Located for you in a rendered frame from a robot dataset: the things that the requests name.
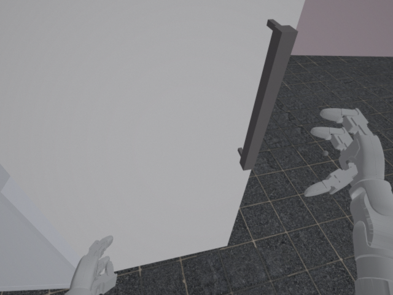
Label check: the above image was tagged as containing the robot left hand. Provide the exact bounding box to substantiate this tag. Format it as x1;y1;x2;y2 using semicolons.
69;235;117;295

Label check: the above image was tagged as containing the handle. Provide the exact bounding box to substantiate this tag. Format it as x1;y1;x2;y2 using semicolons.
238;19;298;171

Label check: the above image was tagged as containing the robot right hand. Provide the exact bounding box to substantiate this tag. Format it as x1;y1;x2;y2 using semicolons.
304;108;385;197

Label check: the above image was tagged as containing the right robot forearm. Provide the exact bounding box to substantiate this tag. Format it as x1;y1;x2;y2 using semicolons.
349;178;393;295

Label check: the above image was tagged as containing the fridge door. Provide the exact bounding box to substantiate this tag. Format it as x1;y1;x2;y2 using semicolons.
0;0;305;275

